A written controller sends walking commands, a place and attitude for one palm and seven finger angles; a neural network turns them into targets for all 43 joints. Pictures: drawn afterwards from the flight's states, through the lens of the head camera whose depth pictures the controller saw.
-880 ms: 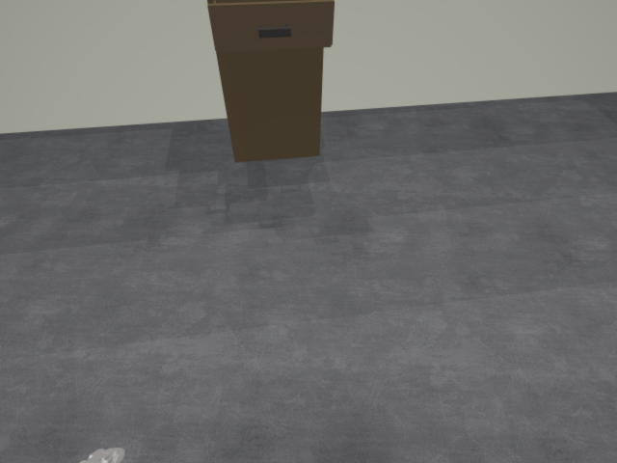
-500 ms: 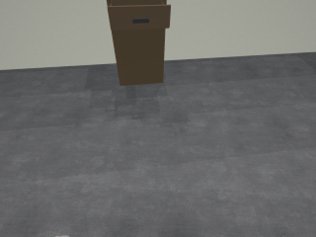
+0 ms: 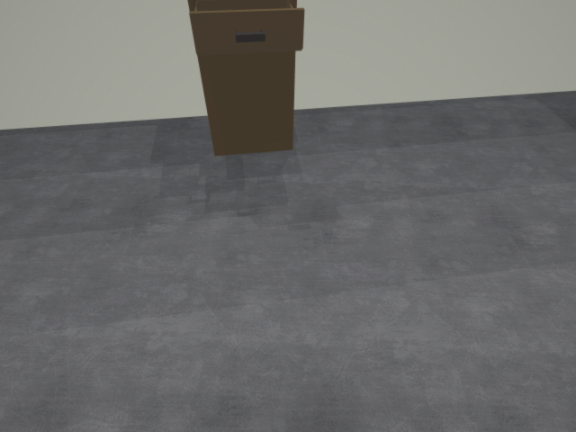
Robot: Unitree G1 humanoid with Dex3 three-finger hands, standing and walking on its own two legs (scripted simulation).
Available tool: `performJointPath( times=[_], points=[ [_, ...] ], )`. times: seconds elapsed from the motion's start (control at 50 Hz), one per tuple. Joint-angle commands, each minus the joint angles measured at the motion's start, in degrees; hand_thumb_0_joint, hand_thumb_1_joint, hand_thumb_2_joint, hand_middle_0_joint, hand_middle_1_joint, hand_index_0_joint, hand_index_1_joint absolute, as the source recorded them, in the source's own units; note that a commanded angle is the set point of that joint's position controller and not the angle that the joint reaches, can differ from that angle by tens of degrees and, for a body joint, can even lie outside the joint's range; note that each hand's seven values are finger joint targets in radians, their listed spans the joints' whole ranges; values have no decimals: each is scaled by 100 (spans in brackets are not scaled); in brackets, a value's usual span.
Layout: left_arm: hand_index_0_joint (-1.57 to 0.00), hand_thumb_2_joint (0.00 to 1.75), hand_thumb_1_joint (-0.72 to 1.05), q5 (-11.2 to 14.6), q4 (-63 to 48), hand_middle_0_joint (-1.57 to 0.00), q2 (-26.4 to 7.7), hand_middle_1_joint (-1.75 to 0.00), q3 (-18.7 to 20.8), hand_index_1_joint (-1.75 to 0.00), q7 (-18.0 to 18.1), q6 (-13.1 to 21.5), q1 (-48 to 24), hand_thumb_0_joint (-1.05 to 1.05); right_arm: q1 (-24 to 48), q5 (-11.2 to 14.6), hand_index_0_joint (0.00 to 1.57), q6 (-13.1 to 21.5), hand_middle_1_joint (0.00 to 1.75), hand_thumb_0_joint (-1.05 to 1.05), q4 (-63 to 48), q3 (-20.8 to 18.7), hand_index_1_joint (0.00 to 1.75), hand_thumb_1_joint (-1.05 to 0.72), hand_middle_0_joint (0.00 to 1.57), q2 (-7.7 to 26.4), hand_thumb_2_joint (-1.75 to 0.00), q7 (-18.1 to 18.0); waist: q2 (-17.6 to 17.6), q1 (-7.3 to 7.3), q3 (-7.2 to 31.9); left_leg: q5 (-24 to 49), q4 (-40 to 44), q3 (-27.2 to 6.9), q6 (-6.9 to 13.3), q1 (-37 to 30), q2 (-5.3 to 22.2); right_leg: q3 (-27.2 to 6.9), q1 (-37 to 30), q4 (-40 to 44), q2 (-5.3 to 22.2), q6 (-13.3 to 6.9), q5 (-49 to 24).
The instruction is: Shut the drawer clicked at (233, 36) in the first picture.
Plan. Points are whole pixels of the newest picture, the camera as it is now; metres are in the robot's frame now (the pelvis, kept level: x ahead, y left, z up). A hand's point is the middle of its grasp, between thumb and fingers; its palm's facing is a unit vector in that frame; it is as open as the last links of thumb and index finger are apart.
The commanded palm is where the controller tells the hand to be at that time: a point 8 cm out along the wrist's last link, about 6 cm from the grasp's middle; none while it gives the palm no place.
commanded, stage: look at it before walking up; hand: left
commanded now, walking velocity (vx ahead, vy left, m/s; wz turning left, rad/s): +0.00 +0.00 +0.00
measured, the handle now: (249, 34) +1.40 +0.21 +0.00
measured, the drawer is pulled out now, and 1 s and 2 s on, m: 0.30 0.30 0.30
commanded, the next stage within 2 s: walk to a spot facing it in 0.56 s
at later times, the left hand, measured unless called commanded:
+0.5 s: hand out of the picture +0.07 +0.25 -0.15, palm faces -0.04 -0.94 -0.33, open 7.4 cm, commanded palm none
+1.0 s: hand out of the picture +0.05 +0.20 -0.19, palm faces -0.06 -0.98 -0.18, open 7.4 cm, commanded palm none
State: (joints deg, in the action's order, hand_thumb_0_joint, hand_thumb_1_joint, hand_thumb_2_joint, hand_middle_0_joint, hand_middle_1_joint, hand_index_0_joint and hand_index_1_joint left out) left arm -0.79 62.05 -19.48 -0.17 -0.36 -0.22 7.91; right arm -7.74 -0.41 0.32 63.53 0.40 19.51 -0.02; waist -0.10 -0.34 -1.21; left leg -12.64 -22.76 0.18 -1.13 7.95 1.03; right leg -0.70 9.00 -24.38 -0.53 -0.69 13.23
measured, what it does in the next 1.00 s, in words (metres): shifts its weight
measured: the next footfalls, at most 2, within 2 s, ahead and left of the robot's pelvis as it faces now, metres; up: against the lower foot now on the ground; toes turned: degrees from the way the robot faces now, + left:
right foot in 1.08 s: +0.12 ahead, -0.11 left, +0.00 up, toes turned -10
left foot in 1.48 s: +0.42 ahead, +0.10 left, +0.00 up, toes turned +3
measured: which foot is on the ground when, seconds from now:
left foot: down 0.00-1.00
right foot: down 0.00-0.94, up 0.96-1.00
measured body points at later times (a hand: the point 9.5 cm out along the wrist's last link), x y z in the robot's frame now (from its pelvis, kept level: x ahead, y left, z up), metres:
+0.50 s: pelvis +0.00 +0.00 +0.00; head +0.00 +0.00 +0.45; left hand +0.07 +0.30 -0.13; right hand +0.07 -0.30 -0.13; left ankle +0.00 +0.13 -0.74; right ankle +0.00 -0.11 -0.74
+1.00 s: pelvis +0.06 +0.00 -0.02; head +0.06 +0.01 +0.43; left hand +0.05 +0.25 -0.17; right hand +0.03 -0.24 -0.17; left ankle +0.00 +0.13 -0.74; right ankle +0.01 -0.10 -0.73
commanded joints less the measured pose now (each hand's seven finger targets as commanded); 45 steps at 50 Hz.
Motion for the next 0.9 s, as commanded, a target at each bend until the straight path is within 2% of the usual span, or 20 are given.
performJointPath(
  times=[0.0, 0.16, 0.2, 0.42, 0.64, 0.66, 0.68, 0.72, 0.74, 0.78, 0.82, 0.86, 0.88],
  points=[
    [-20, 90, 90, 16, -401, -20, -1193, -30, 220, -30, 98, 156, -280, 0, 325, -16, 20, 142, 30, 0, -414, -247, 30, -90, 20, 1138, -90, -75, -68, 37, 134, 467, 397, -479, 259, 51, 550, -673, 157, 593, 706, -140, -431],
    [-20, 90, 90, 18, -407, -20, -1171, -30, 216, -30, 92, 159, -280, 0, 312, -21, 20, 163, 30, 0, -376, -240, 30, -90, 20, 1139, -90, -73, 20, 32, 226, 547, 433, -497, 259, 7, 572, -670, 122, 558, 683, -127, -518],
    [-20, 90, 90, 10, -402, -20, -1172, -30, 221, -30, 95, 164, -272, 0, 310, -14, 20, 159, 30, 0, -395, -245, 30, -90, 20, 1140, -90, -74, -66, 29, 240, 613, 413, -495, 264, -22, 576, -665, 120, 552, 687, -130, -620],
    [-20, 90, 90, 10, -365, -20, -1181, -30, 216, -30, 97, 171, -234, 0, 310, -9, 20, 149, 30, 0, -364, -246, 30, -90, 20, 1121, -90, -69, -66, 25, 203, 571, 430, -466, 252, -53, 575, -691, 131, 619, 708, -127, -608],
    [-20, 90, 90, 16, -344, -20, -1188, -30, 210, -30, 100, 184, -215, 0, 322, -6, 20, 145, 30, 0, -345, -243, 30, -90, 20, 1129, -90, -72, -64, 20, 254, 737, 432, -461, 243, -115, 592, -676, 33, 605, 721, -130, -904],
    [-20, 90, 90, 28, -233, -20, -733, -30, 121, -30, 114, 126, 2, 0, 145, -34, 20, 99, 30, 0, -243, -133, 30, -90, 20, 683, -90, -58, -80, 25, 315, 439, 393, -368, 177, -131, 576, -656, 25, 636, 706, -68, -467],
    [-20, 90, 90, 12, -152, -20, -456, -30, 62, -30, 114, 51, 241, 0, -59, -64, 20, 41, 30, 0, -182, -75, 30, -90, 20, 387, -90, -39, -77, 46, 241, -164, 302, -275, 131, -71, 505, -706, 135, 631, 653, -49, 360],
    [-20, 90, 90, -28, -142, -20, -500, -30, 100, -30, 66, -21, 465, 0, -249, -101, 20, -15, 30, 0, -175, -103, 30, -90, 20, 358, -90, -13, -202, 67, -186, -1493, 210, -197, 156, 383, 378, -947, 463, 784, 619, -145, 1833],
    [-20, 90, 90, -41, -179, -20, -530, -30, 137, -30, 37, -38, 532, 0, -297, -118, 20, -24, 30, 0, -205, -121, 30, -90, 20, 375, -90, -6, -258, 74, -417, -1823, 140, -184, 168, 583, 343, -1065, 645, 813, 595, -207, 2230],
    [-20, 90, 90, -49, -270, -20, -505, -30, 202, -30, -5, -36, 658, 0, -449, -124, 20, 4, 30, 0, -271, -152, 30, -90, 20, 347, -90, -3, -267, 68, -703, -2018, -9, -194, 236, 821, 345, -1162, 850, 702, 561, -327, 2428],
    [-20, 90, 90, -37, -314, -20, -394, -30, 243, -30, -30, 10, 818, 0, -654, -115, 20, 68, 30, 0, -307, -188, 30, -90, 20, 304, -90, -18, -169, 33, -642, -1915, -173, -239, 323, 778, 401, -1159, 863, 444, 523, -433, 2229],
    [-20, 90, 90, -33, -385, -20, -243, -30, 268, -30, -45, 67, 862, 0, -900, -104, 20, 140, 30, 0, -299, -228, 30, -90, 20, 297, -90, -31, 137, -45, -625, -1917, -25, -487, 459, 499, 626, -929, 1146, -87, 335, -423, 1863],
    [-20, 90, 90, -40, -439, -20, -133, -30, 273, -30, -54, 92, 846, 0, -1083, -97, 20, 164, 30, 0, -273, -263, 30, -90, 20, 337, -90, -38, 415, -100, -607, -2116, 252, -802, 592, 299, 867, -649, 1414, -543, 168, -354, 1739]
  ],
)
